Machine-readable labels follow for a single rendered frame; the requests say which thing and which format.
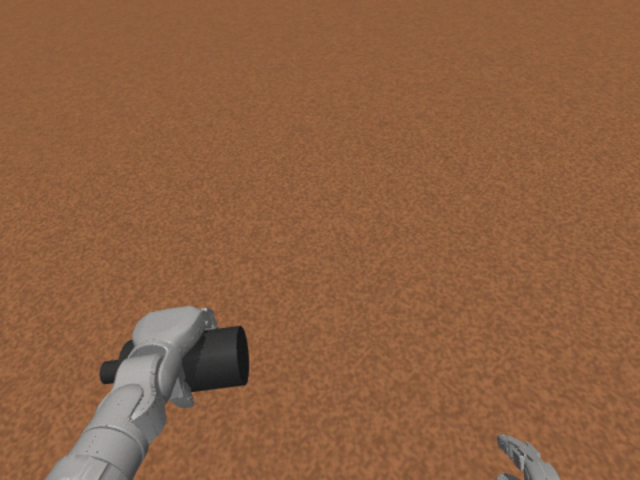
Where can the left robot arm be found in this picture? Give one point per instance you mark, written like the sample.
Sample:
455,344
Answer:
116,440

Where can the right robot hand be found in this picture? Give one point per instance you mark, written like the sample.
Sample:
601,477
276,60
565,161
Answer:
526,458

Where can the bottle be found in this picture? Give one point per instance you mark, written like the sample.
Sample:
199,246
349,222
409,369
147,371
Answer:
220,359

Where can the left robot hand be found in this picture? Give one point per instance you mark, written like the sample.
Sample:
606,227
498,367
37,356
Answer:
181,327

